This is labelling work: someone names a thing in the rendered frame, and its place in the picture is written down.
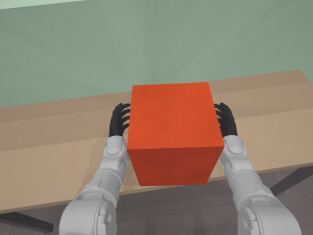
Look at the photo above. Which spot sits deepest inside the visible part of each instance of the left robot upper arm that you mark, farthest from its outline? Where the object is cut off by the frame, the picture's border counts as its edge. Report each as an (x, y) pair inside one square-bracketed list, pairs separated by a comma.
[(89, 217)]

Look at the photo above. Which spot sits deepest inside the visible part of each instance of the carton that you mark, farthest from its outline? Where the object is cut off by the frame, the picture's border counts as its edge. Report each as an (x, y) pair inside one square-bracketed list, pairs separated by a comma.
[(174, 136)]

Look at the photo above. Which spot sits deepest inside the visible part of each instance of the right robot forearm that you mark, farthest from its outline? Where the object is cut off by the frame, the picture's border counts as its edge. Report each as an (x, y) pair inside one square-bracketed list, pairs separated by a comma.
[(242, 177)]

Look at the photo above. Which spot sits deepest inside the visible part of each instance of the robot right hand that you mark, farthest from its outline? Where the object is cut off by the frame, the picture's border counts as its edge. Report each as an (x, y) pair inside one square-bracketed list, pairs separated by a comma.
[(226, 120)]

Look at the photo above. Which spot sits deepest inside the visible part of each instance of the left robot forearm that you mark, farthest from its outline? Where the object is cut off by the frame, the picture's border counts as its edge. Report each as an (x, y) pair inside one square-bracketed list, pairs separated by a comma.
[(109, 176)]

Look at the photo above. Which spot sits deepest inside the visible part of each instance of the right robot upper arm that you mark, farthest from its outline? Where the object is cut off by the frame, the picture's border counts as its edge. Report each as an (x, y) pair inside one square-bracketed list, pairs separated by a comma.
[(266, 220)]

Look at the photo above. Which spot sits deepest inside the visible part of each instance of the table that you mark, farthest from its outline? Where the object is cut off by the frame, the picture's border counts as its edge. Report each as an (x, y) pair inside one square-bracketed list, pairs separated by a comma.
[(49, 151)]

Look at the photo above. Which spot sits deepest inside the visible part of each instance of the robot left hand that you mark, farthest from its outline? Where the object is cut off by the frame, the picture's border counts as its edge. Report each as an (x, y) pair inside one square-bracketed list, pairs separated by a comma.
[(117, 125)]

